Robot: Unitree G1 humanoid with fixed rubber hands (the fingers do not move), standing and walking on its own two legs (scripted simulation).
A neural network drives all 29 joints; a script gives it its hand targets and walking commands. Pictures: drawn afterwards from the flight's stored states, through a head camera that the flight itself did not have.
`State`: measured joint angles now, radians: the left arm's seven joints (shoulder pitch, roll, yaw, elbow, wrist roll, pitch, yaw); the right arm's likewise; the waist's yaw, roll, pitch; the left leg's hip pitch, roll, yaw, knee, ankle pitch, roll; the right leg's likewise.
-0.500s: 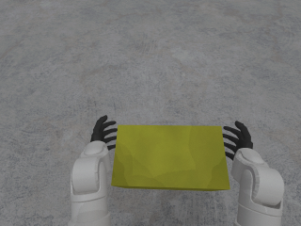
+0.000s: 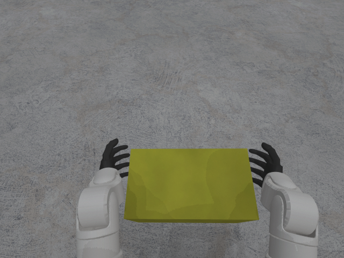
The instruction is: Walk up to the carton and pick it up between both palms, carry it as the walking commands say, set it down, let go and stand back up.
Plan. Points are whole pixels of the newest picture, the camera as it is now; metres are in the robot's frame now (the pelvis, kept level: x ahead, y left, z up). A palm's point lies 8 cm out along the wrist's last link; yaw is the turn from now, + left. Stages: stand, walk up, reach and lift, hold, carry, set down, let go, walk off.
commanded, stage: carry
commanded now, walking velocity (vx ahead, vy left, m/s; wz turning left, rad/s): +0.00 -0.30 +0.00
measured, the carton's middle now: (187, 188) +0.28 +0.00 -0.03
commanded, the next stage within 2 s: none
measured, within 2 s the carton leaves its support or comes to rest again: neither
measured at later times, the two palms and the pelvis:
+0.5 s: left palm (134, 70) +0.67 +0.19 +0.03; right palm (229, 64) +0.72 -0.14 +0.03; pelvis +0.43 -0.01 -0.03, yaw +1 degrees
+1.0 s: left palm (153, 9) +1.13 +0.18 +0.03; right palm (223, 8) +1.17 -0.16 +0.04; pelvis +0.89 -0.02 -0.02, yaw +2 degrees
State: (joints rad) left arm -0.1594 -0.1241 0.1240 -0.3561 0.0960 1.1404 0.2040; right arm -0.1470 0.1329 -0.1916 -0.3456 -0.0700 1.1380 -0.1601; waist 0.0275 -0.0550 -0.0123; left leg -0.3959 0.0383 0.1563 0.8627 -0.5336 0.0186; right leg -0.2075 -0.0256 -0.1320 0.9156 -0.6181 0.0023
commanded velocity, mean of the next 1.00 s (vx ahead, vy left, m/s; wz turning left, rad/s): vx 0.00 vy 0.00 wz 0.00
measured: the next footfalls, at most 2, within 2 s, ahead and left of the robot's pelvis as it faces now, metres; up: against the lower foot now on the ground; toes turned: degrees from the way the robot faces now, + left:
right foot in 0.20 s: +0.20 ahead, -0.10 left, +0.00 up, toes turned -5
left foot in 0.46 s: +0.52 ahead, +0.07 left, +0.00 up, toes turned +4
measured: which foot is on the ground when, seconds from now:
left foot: down 0.00-0.20, up 0.22-0.44, down 0.46-0.74, up 0.76-0.98, down 1.00-1.00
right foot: up 0.00-0.18, down 0.20-0.46, up 0.48-0.70, down 0.72-1.00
